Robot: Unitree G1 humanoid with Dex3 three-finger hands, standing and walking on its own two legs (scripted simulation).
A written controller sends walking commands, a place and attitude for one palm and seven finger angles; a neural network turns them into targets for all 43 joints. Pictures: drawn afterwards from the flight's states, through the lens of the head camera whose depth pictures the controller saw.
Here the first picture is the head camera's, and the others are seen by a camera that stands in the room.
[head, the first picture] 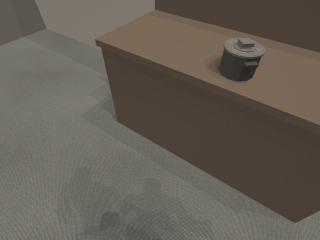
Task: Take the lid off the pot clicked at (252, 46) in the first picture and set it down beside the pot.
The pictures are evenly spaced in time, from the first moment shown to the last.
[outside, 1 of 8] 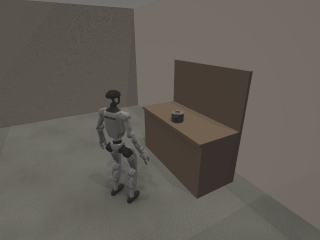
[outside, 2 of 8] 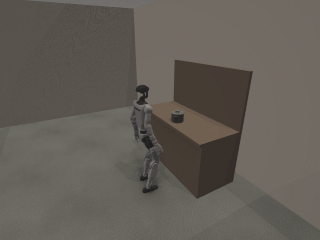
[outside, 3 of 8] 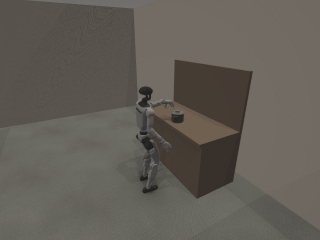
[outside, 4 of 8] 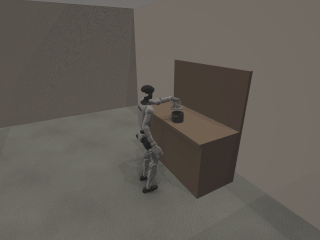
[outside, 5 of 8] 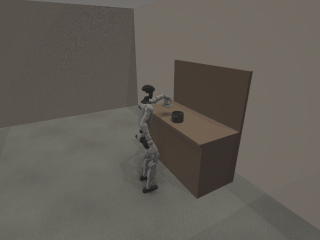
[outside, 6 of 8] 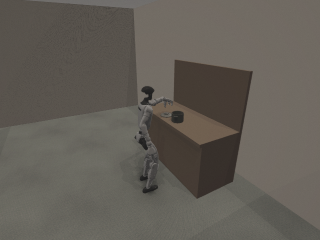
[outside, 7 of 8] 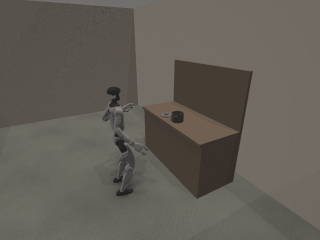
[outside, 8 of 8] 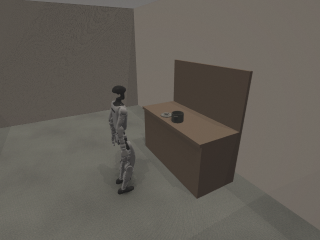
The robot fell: no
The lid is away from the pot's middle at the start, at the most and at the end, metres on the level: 0.00 0.25 0.24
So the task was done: yes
